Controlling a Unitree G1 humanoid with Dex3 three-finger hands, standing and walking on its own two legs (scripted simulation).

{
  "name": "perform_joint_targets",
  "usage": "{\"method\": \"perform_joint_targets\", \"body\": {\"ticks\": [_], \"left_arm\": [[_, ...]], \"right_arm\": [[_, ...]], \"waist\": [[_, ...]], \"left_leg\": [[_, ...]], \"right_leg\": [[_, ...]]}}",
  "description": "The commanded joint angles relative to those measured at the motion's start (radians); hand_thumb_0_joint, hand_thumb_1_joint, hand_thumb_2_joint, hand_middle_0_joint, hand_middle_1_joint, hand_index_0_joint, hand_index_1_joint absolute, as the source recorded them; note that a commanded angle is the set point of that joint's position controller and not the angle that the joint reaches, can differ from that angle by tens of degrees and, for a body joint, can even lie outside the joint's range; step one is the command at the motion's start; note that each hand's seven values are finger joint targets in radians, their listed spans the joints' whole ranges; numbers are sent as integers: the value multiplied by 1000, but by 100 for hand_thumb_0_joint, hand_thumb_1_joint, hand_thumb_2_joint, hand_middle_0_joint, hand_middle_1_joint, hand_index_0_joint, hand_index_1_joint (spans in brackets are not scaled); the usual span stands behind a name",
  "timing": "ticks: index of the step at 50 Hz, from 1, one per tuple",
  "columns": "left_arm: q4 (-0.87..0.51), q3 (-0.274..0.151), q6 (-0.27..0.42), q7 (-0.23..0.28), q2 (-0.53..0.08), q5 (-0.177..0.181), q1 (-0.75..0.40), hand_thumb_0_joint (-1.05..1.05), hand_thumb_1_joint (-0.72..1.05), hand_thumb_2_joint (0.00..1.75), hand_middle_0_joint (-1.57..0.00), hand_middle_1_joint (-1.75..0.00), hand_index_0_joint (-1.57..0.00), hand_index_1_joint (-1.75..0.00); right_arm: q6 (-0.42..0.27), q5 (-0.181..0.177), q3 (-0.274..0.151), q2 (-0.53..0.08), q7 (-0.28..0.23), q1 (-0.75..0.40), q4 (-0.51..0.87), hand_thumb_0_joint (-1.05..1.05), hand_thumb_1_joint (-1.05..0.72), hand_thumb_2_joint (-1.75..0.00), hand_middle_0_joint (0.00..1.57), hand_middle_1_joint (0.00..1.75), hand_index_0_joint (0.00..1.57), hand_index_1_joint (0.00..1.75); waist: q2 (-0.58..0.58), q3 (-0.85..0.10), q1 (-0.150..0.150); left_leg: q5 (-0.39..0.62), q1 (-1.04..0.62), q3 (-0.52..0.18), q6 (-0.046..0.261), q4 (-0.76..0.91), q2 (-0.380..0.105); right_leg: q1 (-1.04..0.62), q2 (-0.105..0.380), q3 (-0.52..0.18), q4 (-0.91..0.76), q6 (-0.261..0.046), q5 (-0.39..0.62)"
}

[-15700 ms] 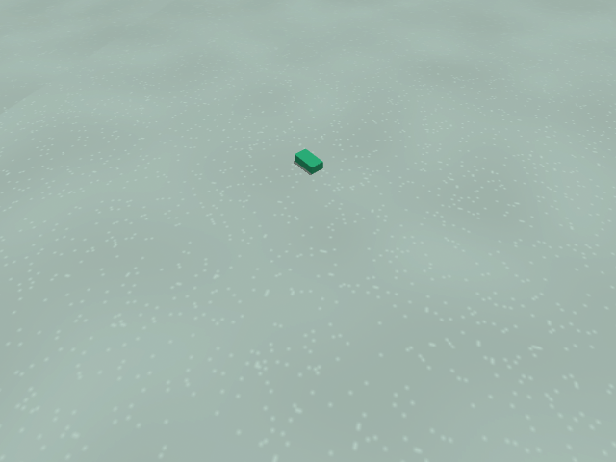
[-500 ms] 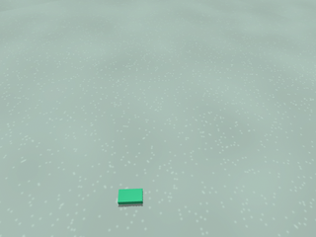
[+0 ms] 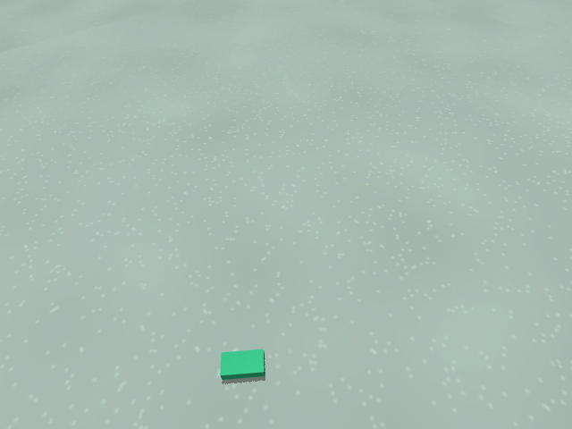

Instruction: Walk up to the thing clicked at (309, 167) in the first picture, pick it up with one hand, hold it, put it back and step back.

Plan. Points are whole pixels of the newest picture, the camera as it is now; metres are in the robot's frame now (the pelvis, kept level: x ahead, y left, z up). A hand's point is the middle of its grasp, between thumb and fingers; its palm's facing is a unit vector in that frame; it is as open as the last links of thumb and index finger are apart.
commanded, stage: stand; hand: left
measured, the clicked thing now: (243, 364) +0.48 +0.18 -0.76
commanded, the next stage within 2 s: none
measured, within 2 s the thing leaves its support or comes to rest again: neither
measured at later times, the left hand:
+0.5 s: hand out of the picture +0.09 +0.23 -0.15, palm faces -0.01 -0.94 -0.34, open 7.4 cm
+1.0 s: hand out of the picture +0.11 +0.24 -0.15, palm faces +0.00 -0.94 -0.34, open 7.4 cm
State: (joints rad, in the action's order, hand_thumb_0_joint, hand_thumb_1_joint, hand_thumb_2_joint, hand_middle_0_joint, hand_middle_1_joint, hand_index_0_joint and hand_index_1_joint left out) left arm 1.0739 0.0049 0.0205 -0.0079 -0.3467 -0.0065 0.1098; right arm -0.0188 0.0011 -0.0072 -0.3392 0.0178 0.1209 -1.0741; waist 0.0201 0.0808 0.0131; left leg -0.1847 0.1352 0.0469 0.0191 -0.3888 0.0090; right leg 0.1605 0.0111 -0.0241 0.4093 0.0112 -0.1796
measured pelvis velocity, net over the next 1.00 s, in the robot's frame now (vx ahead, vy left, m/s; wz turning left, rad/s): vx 0.03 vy -0.01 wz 0.02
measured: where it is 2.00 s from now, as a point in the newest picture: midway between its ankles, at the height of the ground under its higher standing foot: outside the picture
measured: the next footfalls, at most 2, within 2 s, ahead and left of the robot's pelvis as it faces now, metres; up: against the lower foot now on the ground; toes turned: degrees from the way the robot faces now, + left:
none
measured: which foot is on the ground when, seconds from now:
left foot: down 0.00-1.00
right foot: down 0.00-1.00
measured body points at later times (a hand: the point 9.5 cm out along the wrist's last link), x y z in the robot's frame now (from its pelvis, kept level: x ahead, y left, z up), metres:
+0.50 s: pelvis +0.01 -0.02 +0.00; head +0.02 -0.02 +0.45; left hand +0.09 +0.28 -0.13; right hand +0.08 -0.33 -0.13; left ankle +0.02 +0.11 -0.74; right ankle +0.03 -0.13 -0.74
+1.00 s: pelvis +0.03 -0.01 +0.01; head +0.04 -0.01 +0.46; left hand +0.11 +0.29 -0.13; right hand +0.12 -0.31 -0.13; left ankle +0.02 +0.11 -0.74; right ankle +0.03 -0.13 -0.74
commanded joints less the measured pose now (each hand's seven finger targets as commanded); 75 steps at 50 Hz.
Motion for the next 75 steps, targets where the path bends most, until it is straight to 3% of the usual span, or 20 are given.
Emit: {"method": "perform_joint_targets", "body": {"ticks": [1,8,11,19,26,28,30,31,36,40,45,52,55,61,65,75], "left_arm": [[-45,-44,24,14,-213,3,-64,0,90,90,-20,-30,-20,-30],[-20,-49,28,16,-229,3,-76,0,90,90,-20,-30,-20,-30],[-11,-50,29,15,-232,5,-81,0,90,90,-20,-30,-20,-30],[4,-51,22,12,-236,2,-83,0,90,90,-20,-30,-20,-30],[10,-50,21,11,-229,1,-80,0,90,90,-20,-30,-20,-30],[12,-48,23,11,-219,0,-79,0,90,90,-20,-30,-20,-30],[10,-49,23,12,-223,2,-82,0,90,90,-20,-30,-20,-30],[11,-50,24,13,-221,2,-88,0,90,90,-20,-30,-20,-30],[15,-47,19,13,-218,2,-81,0,90,90,-20,-30,-20,-30],[19,-45,21,12,-216,2,-70,0,90,90,-20,-30,-20,-30],[18,-44,20,14,-211,3,-73,0,90,90,-20,-30,-20,-30],[16,-47,19,16,-210,3,-74,0,90,90,-20,-30,-20,-30],[17,-47,17,15,-206,2,-66,0,90,90,-20,-30,-20,-30],[19,-49,13,17,-212,-3,-70,0,90,90,-20,-30,-20,-30],[17,-48,14,17,-214,1,-66,0,90,90,-20,-30,-20,-30],[16,-46,12,17,-213,-1,-63,0,90,90,-20,-30,-20,-30]], "right_arm": [[-24,5,-46,-213,-11,-47,33,0,-90,-90,20,30,20,30],[-20,6,-40,-205,-11,-57,-7,0,-90,-90,20,30,20,30],[-21,7,-37,-202,-11,-59,-14,0,-90,-90,20,30,20,30],[-15,7,-33,-209,-13,-54,-26,0,-90,-90,20,30,20,30],[-16,9,-31,-213,-15,-61,-23,0,-90,-90,20,30,20,30],[-19,8,-31,-219,-17,-65,-22,0,-90,-90,20,30,20,30],[-20,8,-28,-217,-17,-61,-22,0,-90,-90,20,30,20,30],[-19,8,-29,-222,-19,-62,-20,0,-90,-90,20,30,20,30],[-17,8,-25,-218,-20,-63,-23,0,-90,-90,20,30,20,30],[-20,8,-24,-219,-22,-69,-23,0,-90,-90,20,30,20,30],[-18,7,-23,-219,-22,-70,-26,0,-90,-90,20,30,20,30],[-21,7,-26,-222,-26,-66,-24,0,-90,-90,20,30,20,30],[-23,6,-25,-221,-28,-81,-21,0,-90,-90,20,30,20,30],[-17,9,-27,-219,-28,-75,-18,0,-90,-90,20,30,20,30],[-18,8,-27,-221,-26,-70,-18,0,-90,-90,20,30,20,30],[-16,9,-29,-225,-26,-66,-15,0,-90,-90,20,30,20,30]], "waist": [[-61,-82,-3],[-48,-88,-6],[-33,-99,-6],[-25,-77,-6],[-27,-98,-9],[-11,-124,-7],[-21,-129,-6],[-19,-140,-2],[-26,-114,-7],[-31,-136,-9],[-20,-126,-10],[-7,-155,-7],[-6,-151,-12],[-19,-114,-10],[-20,-128,-11],[-22,-128,-10]], "left_leg": [[-15,-9,-144,12,111,-129],[19,-29,-132,1,110,-128],[56,-13,-130,-2,116,-131],[-17,-1,-129,-8,118,-129],[15,-5,-135,-6,116,-139],[66,-17,-136,-3,109,-146],[70,-17,-135,-6,116,-145],[108,-20,-135,-2,108,-151],[61,-5,-134,-5,120,-147],[153,-40,-134,-5,111,-154],[138,-25,-134,-5,122,-151],[240,-55,-127,-5,111,-156],[257,-72,-127,-5,114,-159],[156,-36,-132,-2,136,-154],[188,-54,-132,-4,132,-153],[158,-47,-138,1,136,-152]], "right_leg": [[-9,112,-109,-112,-41,20],[-4,121,-113,-148,-38,38],[-44,124,-108,-138,-38,101],[-3,120,-117,-184,-37,-49],[-19,119,-110,-175,-36,-2],[-46,121,-101,-162,-36,94],[-50,118,-91,-155,-36,96],[-73,120,-91,-145,-35,148],[-46,116,-85,-162,-32,76],[-64,121,-77,-142,-31,171],[-67,117,-71,-149,-26,148],[-105,125,-65,-132,-31,250],[-98,125,-67,-134,-30,249],[-86,121,-64,-150,-26,154],[-88,123,-65,-148,-31,172],[-89,124,-63,-148,-32,140]]}}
